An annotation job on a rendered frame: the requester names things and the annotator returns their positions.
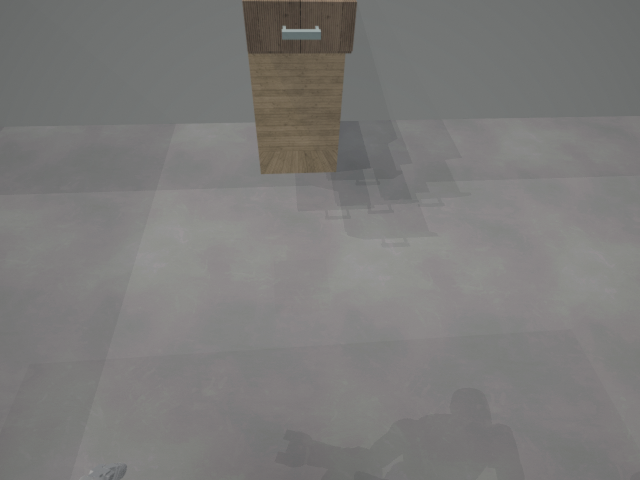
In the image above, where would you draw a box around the cabinet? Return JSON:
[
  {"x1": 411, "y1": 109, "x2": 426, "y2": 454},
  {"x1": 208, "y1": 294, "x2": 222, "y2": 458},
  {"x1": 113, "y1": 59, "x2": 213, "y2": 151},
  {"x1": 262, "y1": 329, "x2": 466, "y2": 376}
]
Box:
[{"x1": 248, "y1": 53, "x2": 345, "y2": 174}]

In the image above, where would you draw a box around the handle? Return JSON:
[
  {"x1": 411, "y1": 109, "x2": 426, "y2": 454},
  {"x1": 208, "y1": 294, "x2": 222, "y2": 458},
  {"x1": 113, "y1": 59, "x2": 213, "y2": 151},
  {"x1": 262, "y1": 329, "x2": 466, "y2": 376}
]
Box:
[{"x1": 282, "y1": 26, "x2": 321, "y2": 40}]

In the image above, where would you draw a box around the drawer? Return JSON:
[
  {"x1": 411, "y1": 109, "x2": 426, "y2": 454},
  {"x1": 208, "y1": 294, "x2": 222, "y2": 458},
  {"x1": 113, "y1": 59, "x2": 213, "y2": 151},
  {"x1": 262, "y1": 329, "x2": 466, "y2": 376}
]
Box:
[{"x1": 242, "y1": 0, "x2": 357, "y2": 54}]

